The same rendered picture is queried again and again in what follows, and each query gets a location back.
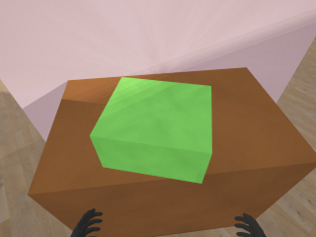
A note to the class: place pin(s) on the robot left hand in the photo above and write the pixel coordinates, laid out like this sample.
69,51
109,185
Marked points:
81,229

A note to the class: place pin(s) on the carton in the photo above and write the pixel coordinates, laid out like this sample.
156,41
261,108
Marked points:
156,128

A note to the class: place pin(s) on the robot right hand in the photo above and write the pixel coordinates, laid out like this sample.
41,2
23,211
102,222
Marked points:
253,227

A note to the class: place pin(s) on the pedestal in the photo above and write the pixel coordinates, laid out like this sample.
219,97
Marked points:
258,155

